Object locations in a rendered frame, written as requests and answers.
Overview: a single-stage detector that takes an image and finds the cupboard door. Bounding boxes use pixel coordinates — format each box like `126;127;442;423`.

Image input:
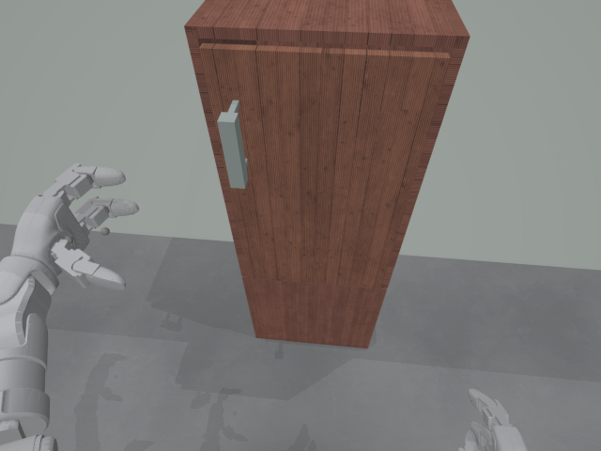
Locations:
199;43;451;289

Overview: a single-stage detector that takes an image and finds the left robot hand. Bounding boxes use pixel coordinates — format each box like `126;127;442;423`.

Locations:
11;163;139;290

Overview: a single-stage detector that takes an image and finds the handle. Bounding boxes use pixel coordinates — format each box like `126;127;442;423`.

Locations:
217;101;248;189

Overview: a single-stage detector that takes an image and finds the left robot forearm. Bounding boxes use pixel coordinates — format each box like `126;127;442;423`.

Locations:
0;256;59;445

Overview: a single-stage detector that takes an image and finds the right robot hand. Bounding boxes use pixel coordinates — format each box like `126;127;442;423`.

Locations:
458;388;529;451

